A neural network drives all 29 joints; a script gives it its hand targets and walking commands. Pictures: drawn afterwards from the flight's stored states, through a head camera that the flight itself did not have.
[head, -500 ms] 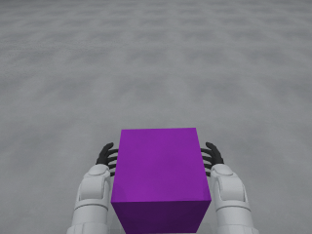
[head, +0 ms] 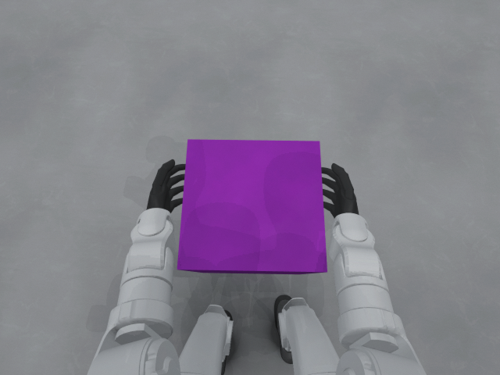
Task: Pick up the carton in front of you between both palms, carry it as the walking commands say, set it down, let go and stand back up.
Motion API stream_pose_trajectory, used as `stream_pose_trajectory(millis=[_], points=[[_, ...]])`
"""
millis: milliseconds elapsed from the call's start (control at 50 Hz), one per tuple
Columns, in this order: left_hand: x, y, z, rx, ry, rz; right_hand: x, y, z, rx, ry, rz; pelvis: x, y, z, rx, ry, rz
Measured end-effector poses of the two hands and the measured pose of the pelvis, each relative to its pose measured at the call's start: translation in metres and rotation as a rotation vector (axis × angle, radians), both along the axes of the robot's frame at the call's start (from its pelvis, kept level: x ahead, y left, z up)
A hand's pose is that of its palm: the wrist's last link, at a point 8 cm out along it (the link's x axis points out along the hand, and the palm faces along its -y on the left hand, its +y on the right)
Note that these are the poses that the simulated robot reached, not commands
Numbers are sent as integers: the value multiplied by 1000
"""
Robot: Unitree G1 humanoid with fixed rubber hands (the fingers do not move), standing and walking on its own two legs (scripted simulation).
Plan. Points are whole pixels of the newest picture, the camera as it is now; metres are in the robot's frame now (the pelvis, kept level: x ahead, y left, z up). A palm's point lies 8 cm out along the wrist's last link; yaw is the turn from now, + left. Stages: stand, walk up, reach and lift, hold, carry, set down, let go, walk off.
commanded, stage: set down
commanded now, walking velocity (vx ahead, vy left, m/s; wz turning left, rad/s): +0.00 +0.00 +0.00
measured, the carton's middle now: (252, 217) +0.38 +0.01 -0.15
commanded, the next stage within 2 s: none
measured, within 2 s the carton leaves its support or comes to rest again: neither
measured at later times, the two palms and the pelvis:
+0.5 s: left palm (186, 203) +0.42 +0.15 -0.22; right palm (327, 205) +0.42 -0.15 -0.22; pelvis -0.01 +0.01 -0.13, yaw +1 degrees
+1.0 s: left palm (202, 205) +0.46 +0.14 -0.37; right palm (314, 209) +0.45 -0.16 -0.38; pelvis -0.04 +0.00 -0.25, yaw +3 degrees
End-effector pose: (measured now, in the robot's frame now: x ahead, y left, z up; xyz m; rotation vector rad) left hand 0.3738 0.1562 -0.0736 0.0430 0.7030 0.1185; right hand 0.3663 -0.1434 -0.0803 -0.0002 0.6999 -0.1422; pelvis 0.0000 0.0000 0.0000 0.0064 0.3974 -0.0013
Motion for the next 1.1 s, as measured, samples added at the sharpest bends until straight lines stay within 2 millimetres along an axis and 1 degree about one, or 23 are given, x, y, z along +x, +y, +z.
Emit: stream_pose_trajectory(millis=[40, 80, 200, 280, 340, 420, 520, 720, 960, 1100], points=[[5, 0, -17, -11, -16, 8, 4, 0, -18, 4, -17, -12, 0, 3, -13, 0, 66, 2], [10, -1, -30, -26, -36, 15, 9, 0, -30, 11, -37, -19, -1, 6, -26, 0, 121, 4], [27, -2, -54, -55, -59, 35, 25, -1, -53, 22, -62, -33, -1, 13, -58, -1, 211, 2], [34, -3, -71, -56, -37, 39, 33, -3, -69, 22, -40, -32, -2, 15, -75, 1, 249, 3], [38, -4, -88, -52, -19, 37, 38, -4, -84, 18, -23, -27, -3, 15, -88, 3, 279, 5], [43, -7, -115, -45, -10, 32, 44, -7, -110, 13, -14, -22, -6, 14, -107, 6, 319, 8], [50, -9, -152, -39, -16, 29, 51, -10, -147, 12, -19, -20, -11, 11, -135, 11, 362, 10], [65, -13, -220, -30, -23, 20, 62, -13, -219, 18, -24, -26, -25, 4, -190, 23, 393, 16], [82, -16, -287, -19, 0, 12, 79, -16, -288, 13, -1, -23, -39, 0, -244, 30, 384, 23], [93, -17, -332, -13, 16, 0, 88, -17, -332, 0, 15, -20, -45, 2, -274, 25, 375, 31]])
